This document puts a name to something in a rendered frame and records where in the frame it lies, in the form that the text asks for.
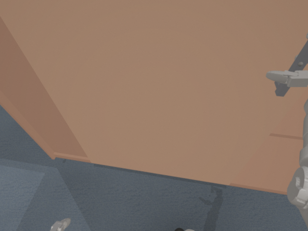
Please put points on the wardrobe door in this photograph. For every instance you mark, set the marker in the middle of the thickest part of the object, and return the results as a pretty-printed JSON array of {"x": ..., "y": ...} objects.
[
  {"x": 21, "y": 85},
  {"x": 172, "y": 87}
]

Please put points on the handle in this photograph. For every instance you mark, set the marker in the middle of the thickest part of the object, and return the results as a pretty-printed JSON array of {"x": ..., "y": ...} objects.
[{"x": 281, "y": 89}]

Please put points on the robot right upper arm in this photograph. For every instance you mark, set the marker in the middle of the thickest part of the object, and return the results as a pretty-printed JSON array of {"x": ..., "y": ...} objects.
[{"x": 297, "y": 191}]

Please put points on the right robot hand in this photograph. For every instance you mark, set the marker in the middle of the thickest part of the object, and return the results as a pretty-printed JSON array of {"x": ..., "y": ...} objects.
[{"x": 298, "y": 78}]

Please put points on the left robot hand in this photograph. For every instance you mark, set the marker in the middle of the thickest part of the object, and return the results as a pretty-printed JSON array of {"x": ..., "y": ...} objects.
[{"x": 61, "y": 225}]

